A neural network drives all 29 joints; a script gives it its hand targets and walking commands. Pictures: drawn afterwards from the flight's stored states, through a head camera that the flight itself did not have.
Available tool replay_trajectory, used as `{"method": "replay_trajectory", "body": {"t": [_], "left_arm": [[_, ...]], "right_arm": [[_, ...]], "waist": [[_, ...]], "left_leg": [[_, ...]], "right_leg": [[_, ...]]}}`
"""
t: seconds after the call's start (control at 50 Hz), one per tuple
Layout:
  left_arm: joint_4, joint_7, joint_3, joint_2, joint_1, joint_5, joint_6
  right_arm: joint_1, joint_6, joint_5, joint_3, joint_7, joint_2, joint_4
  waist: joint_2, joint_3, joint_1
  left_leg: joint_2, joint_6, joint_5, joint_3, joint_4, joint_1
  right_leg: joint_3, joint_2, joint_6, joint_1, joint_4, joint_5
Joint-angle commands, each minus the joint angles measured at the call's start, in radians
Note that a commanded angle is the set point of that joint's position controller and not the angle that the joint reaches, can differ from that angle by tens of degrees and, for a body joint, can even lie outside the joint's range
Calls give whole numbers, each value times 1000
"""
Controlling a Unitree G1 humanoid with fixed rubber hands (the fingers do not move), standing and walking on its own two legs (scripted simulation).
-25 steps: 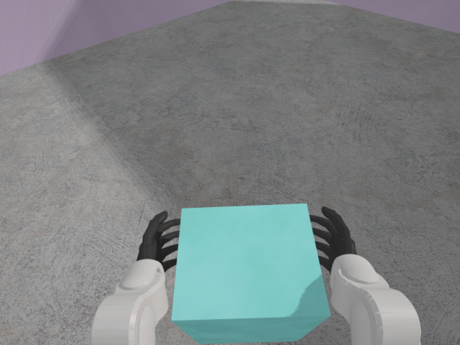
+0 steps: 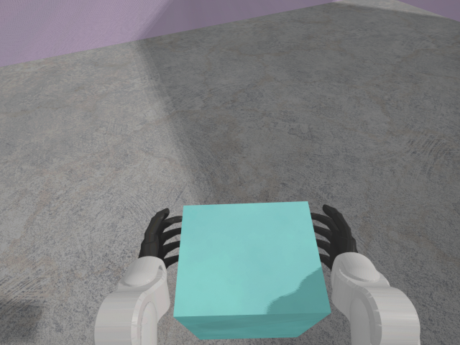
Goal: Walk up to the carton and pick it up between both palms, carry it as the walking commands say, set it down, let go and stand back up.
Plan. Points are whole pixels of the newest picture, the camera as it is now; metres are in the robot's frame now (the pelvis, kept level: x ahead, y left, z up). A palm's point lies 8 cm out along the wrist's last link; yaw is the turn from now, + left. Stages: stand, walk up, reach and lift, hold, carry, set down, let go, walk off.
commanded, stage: carry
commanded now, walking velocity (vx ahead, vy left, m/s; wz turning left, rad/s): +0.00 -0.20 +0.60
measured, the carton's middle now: (247, 279) +0.25 -0.01 +0.01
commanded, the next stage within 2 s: none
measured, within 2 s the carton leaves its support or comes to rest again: neither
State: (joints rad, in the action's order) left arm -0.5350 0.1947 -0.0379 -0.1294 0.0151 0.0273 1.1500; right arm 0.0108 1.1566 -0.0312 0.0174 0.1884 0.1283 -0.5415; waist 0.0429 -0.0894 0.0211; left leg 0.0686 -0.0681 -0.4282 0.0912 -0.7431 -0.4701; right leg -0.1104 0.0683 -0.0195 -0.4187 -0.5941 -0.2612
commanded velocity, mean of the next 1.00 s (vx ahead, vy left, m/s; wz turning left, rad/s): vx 0.00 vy -0.02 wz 0.05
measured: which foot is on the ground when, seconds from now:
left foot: up 0.00-0.26, down 0.28-1.00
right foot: down 0.00-1.00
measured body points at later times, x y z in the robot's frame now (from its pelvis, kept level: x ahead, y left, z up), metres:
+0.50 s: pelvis +0.01 -0.07 +0.01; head -0.01 -0.07 +0.46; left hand +0.23 +0.11 +0.10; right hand +0.28 -0.16 +0.10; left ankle -0.02 +0.02 -0.72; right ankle +0.03 -0.13 -0.72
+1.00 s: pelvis +0.00 -0.07 +0.01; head -0.01 -0.08 +0.46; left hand +0.23 +0.11 +0.10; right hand +0.28 -0.16 +0.10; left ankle -0.02 +0.02 -0.72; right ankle +0.03 -0.13 -0.72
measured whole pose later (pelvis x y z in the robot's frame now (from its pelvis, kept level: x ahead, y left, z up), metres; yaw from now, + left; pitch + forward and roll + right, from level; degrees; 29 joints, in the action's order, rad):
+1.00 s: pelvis +0.00 -0.07 +0.01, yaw +10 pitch +3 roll +0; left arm -0.48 0.18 -0.01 -0.13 -0.01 0.04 1.19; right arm -0.03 1.19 -0.04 0.02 0.19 0.13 -0.47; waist 0.01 -0.12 0.00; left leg 0.03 0.03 -0.27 -0.16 -0.48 -0.27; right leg -0.27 0.04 0.06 -0.30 -0.47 -0.24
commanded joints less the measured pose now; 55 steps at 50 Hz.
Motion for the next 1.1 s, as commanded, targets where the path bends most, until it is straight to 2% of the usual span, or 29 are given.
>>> {"method": "replay_trajectory", "body": {"t": [0.0, 0.02, 0.04, 0.06, 0.08, 0.16, 0.2, 0.22, 0.24, 0.26, 0.28, 0.3, 0.32, 0.34, 0.38, 0.4, 0.46, 0.52, 0.64, 1.08], "left_arm": [[-57, -146, -481, -799, -286, -239, -6], [-79, -153, -475, -825, -310, -244, -15], [-95, -155, -478, -847, -327, -244, -23], [-86, -156, -477, -854, -312, -244, -23], [-77, -154, -481, -849, -298, -241, -21], [-87, -154, -515, -809, -293, -264, -8], [-88, -154, -535, -805, -299, -274, -2], [-84, -153, -545, -804, -301, -279, 1], [-78, -154, -550, -799, -298, -282, 3], [-78, -154, -554, -794, -300, -283, 5], [-82, -155, -560, -789, -302, -279, 10], [-124, -161, -591, -800, -363, -295, 10], [-129, -164, -589, -815, -377, -295, 7], [-124, -166, -583, -818, -380, -294, 6], [-99, -167, -567, -815, -371, -287, 8], [-84, -165, -558, -811, -362, -282, 9], [-57, -159, -534, -807, -344, -263, 14], [-33, -155, -506, -796, -334, -248, 21], [-26, -152, -494, -794, -353, -245, 27], [-32, -153, -512, -799, -383, -250, 28]], "right_arm": [[-384, 9, 299, 620, -147, 818, -92], [-417, 2, 319, 630, -153, 856, -104], [-424, -4, 329, 633, -156, 884, -108], [-396, -4, 325, 623, -154, 886, -97], [-382, -4, 318, 617, -149, 878, -89], [-306, 4, 276, 587, -128, 845, -50], [-280, 9, 255, 564, -121, 823, -36], [-269, 11, 247, 554, -120, 817, -27], [-265, 11, 243, 547, -121, 816, -23], [-268, 11, 239, 537, -122, 819, -20], [-246, 10, 233, 524, -124, 813, -1], [-252, 1, 232, 518, -127, 836, 12], [-292, -5, 244, 532, -131, 853, -17], [-308, -6, 249, 534, -134, 854, -22], [-321, -3, 249, 533, -135, 847, -20], [-323, 0, 249, 536, -134, 843, -18], [-337, 15, 261, 556, -136, 842, -19], [-353, 25, 270, 570, -140, 841, -17], [-370, 32, 273, 569, -143, 843, -11], [-382, 24, 264, 561, -142, 848, -6]], "waist": [[-297, -149, -18], [-223, -106, -16], [-200, -97, -12], [-195, -89, -11], [-194, -97, -14], [-203, -192, -29], [-210, -214, -33], [-196, -221, -24], [-162, -223, -13], [-123, -211, -14], [3, -222, -6], [144, -210, -3], [128, -183, -6], [79, -176, -7], [17, -174, -16], [-21, -183, -17], [-64, -162, -13], [-88, -150, -14], [-78, -157, -16], [-50, -169, -16]], "left_leg": [[-36, 10, -203, -170, -433, -197], [-21, 17, -121, -163, -487, -167], [-9, 14, -62, -171, -492, -141], [-1, 12, -27, -182, -452, -138], [-3, 14, -22, -197, -394, -137], [-45, 53, -48, -232, -110, -34], [-60, 66, -20, -243, 49, 43], [-60, 74, 44, -243, 169, 111], [-29, 78, 213, -231, 346, 226], [31, 84, 309, -172, 402, 320], [172, 129, 557, -4, 343, 452], [260, 193, 740, 114, 321, 436], [259, 206, 716, 89, 344, 387], [223, 190, 615, 32, 345, 352], [126, 135, 434, -59, 324, 248], [89, 115, 368, -93, 306, 219], [67, 91, 264, -113, 318, 183], [71, 83, 273, -113, 327, 176], [68, 76, 253, -123, 325, 177], [87, 99, 295, -100, 343, 201]], "right_leg": [[296, 352, 189, 243, 336, 36], [178, 291, 187, 156, 320, 5], [97, 249, 178, 127, 305, -26], [49, 224, 167, 142, 282, 11], [28, 214, 163, 176, 264, 58], [65, 250, 186, 272, 203, 331], [71, 264, 176, 290, 175, 431], [58, 259, 155, 279, 148, 455], [27, 241, 108, 226, 113, 438], [4, 212, 58, 149, 50, 382], [7, 175, -1, -10, -4, 228], [-9, 118, -36, -46, -12, -13], [-19, 100, -38, -33, -9, -104], [-22, 92, -36, 10, 20, -83], [-9, 104, -25, 145, 100, 32], [23, 133, -17, 197, 135, 103], [52, 176, -5, 226, 188, 213], [46, 166, -4, 247, 206, 251], [51, 164, -5, 263, 224, 279], [54, 148, 15, 230, 202, 184]]}}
